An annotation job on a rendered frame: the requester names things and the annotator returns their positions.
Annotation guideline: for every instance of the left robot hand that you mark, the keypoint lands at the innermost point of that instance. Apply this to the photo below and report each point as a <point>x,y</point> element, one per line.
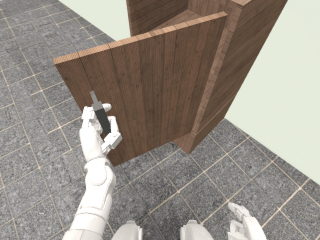
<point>90,134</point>

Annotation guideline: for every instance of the right robot hand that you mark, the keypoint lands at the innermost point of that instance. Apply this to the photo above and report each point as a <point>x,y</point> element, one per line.
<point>249,230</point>

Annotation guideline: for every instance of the handle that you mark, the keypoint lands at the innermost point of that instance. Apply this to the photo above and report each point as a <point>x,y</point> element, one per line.
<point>100,114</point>

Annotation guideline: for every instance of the left robot forearm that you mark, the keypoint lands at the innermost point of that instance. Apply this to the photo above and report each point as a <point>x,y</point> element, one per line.
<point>92,214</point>

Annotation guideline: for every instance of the cupboard door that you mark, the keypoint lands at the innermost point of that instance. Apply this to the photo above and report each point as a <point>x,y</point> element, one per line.
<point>153,81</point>

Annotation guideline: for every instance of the robot right shin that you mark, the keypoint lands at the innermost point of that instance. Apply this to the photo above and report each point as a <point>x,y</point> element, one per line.
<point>192,222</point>

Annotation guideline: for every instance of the right robot thigh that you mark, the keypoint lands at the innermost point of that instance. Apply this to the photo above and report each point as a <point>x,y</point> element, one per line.
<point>193,231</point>

